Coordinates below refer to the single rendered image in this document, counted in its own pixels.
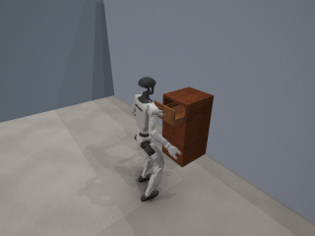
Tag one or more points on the right robot forearm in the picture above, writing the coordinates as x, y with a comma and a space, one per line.
158, 138

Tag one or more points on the drawer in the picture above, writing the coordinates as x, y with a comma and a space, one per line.
174, 113

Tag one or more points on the robot right hand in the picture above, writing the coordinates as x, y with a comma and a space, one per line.
173, 151

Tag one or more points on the robot left upper arm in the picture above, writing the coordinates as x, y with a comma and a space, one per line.
133, 110

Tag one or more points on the robot torso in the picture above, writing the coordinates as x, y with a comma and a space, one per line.
142, 119

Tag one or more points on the cabinet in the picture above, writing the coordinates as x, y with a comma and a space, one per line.
191, 137

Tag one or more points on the robot left shin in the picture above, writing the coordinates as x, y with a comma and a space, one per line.
147, 166

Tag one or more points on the robot right upper arm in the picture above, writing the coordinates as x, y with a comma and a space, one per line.
153, 118

